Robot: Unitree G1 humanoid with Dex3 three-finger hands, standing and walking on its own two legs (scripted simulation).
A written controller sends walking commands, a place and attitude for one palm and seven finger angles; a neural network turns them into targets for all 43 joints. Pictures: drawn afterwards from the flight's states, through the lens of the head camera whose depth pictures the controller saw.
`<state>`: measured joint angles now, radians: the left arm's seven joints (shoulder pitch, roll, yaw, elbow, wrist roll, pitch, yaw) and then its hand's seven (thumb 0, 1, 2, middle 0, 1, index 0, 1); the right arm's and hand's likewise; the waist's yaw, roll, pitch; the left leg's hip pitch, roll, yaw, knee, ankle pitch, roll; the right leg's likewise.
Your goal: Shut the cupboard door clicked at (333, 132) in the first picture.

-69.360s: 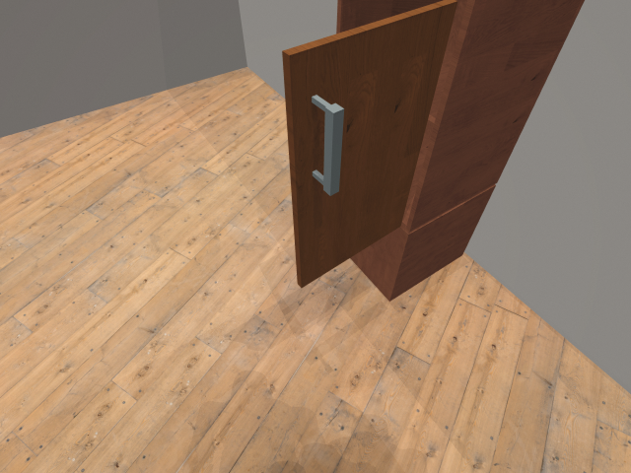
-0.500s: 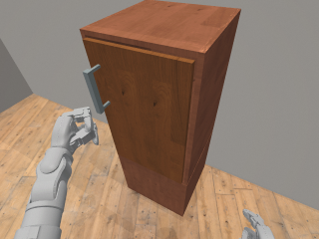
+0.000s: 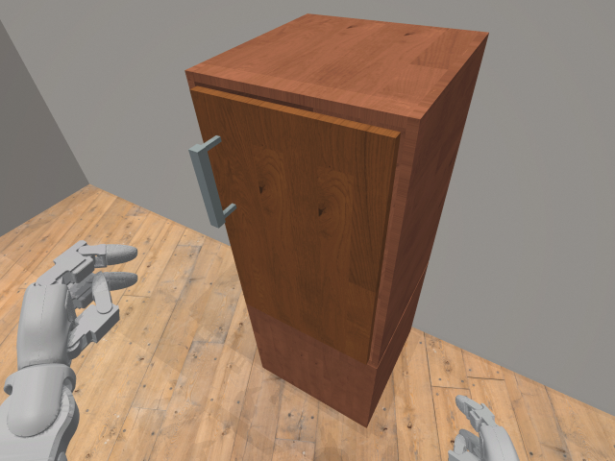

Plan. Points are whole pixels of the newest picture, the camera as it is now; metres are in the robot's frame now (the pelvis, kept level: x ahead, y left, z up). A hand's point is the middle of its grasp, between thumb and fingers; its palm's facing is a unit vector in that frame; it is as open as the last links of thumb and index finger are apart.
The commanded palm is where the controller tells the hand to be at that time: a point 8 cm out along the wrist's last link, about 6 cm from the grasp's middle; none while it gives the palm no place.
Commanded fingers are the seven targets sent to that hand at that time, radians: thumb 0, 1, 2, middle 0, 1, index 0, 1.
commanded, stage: draw the hand back to the body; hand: left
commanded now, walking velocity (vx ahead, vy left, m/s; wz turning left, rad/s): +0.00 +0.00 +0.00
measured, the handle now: (216, 183) +0.55 +0.23 +0.08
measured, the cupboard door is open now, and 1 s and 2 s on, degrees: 0 0 0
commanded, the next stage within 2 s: step back with the hand held close in 0.56 s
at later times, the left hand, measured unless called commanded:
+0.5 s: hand (71, 337) +0.19 +0.26 +0.15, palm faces +0.48 -0.79 -0.37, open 7.4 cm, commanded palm +0.14 +0.30 +0.17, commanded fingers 0.00 0.90 0.90 -0.20 -0.30 -0.20 -0.30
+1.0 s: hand (70, 332) +0.20 +0.28 +0.14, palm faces +0.36 -0.80 -0.48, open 7.4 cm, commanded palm +0.14 +0.31 +0.17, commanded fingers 0.00 0.90 0.90 -0.20 -0.30 -0.20 -0.30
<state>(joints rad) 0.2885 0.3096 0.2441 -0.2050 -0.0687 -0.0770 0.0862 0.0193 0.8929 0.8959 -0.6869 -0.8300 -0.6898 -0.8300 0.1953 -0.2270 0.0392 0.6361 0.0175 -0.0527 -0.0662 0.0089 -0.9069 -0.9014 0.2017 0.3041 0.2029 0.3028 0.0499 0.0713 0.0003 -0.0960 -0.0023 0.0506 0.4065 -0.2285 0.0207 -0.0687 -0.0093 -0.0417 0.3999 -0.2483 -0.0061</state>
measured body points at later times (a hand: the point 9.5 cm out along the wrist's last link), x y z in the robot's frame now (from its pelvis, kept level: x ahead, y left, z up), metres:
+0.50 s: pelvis +0.00 +0.00 +0.00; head -0.03 -0.03 +0.45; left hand +0.16 +0.30 +0.17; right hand +0.20 -0.22 -0.08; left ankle +0.00 +0.10 -0.74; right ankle -0.01 -0.11 -0.74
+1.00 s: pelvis -0.01 +0.02 +0.00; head +0.00 +0.00 +0.45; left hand +0.17 +0.32 +0.17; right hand +0.16 -0.24 -0.09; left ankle +0.00 +0.10 -0.74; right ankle -0.01 -0.11 -0.74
